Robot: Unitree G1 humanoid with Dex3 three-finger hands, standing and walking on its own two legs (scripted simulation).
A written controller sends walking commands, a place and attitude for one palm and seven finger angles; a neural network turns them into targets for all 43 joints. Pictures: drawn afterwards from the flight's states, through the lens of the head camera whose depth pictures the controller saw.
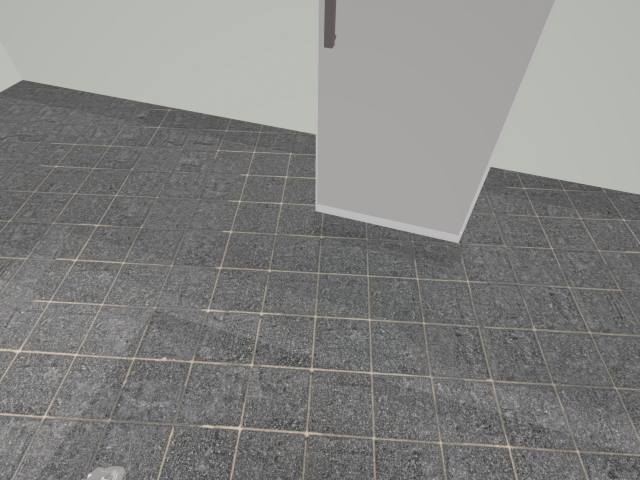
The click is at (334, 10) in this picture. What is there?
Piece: fridge door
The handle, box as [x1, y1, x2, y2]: [324, 0, 335, 47]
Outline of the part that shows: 325,0 324,46 332,47 335,38 335,0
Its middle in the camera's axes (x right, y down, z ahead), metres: +0.03 -0.71 +1.02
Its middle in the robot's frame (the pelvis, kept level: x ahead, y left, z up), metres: +1.26 +0.04 +0.20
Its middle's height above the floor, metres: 0.97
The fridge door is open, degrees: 0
